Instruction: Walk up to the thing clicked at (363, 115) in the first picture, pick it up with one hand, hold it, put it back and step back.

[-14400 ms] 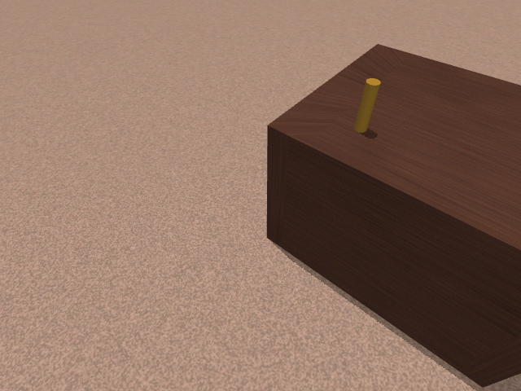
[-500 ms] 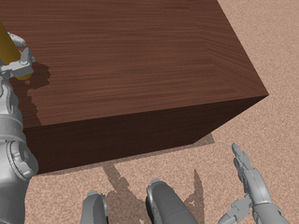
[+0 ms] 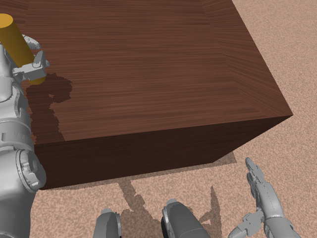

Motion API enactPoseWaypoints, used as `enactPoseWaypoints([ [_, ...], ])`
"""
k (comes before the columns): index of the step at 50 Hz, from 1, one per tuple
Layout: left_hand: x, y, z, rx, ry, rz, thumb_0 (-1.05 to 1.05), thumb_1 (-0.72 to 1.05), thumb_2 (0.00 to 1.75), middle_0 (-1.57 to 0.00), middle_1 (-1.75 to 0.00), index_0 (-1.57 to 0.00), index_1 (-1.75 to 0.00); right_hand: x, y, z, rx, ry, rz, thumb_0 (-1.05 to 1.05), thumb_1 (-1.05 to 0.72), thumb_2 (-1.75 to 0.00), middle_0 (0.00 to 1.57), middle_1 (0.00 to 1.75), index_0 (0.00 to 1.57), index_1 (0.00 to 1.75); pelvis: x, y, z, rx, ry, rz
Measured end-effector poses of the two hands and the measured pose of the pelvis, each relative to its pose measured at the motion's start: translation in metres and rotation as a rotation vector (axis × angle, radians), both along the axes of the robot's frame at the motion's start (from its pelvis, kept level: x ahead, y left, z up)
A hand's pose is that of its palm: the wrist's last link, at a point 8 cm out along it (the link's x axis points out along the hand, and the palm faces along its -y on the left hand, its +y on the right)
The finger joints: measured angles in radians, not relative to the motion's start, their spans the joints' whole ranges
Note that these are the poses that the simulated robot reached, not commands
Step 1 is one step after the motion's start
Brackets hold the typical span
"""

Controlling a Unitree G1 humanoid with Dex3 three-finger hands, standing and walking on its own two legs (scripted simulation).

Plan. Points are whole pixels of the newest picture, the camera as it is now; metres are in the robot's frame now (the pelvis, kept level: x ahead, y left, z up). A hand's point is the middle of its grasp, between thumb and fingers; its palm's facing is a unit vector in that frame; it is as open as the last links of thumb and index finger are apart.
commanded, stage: settle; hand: left
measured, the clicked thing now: (21, 54) +0.54 +0.24 +0.09
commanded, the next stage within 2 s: lift in 0.22 s
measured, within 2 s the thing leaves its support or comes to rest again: neither
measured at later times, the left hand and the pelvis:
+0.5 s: hand (31, 51) +0.54 +0.22 +0.10, palm faces +0.19 -0.98 -0.02, open 4.9 cm; pelvis +0.01 +0.00 +0.01, yaw +0 degrees
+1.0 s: hand (19, 52) +0.46 +0.20 +0.17, palm faces +0.20 -0.98 -0.01, open 4.9 cm; pelvis +0.02 +0.00 +0.04, yaw +1 degrees
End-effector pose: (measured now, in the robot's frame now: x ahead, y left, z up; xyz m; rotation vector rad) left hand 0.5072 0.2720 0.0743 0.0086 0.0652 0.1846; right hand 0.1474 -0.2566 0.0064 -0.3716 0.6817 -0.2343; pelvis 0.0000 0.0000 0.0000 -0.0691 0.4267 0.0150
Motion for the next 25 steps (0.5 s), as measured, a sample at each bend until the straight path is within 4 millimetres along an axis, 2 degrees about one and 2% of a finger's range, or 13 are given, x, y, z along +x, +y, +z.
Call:
enactPoseWaypoints([
  [7,0.004,0.000,0.005,-0.002,-0.007,0.014,-0.04,0.18,1.19,-1.01,-1.19,-1.05,-1.21,0.004,-0.002,0.005,-0.006,-0.005,-0.006,-0.01,0.56,-0.04,0.07,0.05,0.06,0.05,0.003,0.002,0.004,0.001,-0.004,-0.002],
  [17,0.006,-0.002,0.018,0.005,-0.012,0.005,-0.04,0.18,1.19,-1.01,-1.19,-1.05,-1.21,0.007,-0.001,0.000,0.021,0.023,-0.010,-0.01,0.56,-0.04,0.06,0.05,0.06,0.05,0.007,0.000,0.009,0.003,-0.010,-0.001],
  [25,-0.001,-0.006,0.028,0.005,-0.010,0.007,-0.04,0.18,1.19,-1.01,-1.19,-1.05,-1.21,0.008,-0.008,0.005,0.028,0.005,-0.020,-0.01,0.56,-0.04,0.06,0.05,0.06,0.05,0.010,-0.002,0.015,0.010,-0.027,-0.001],
])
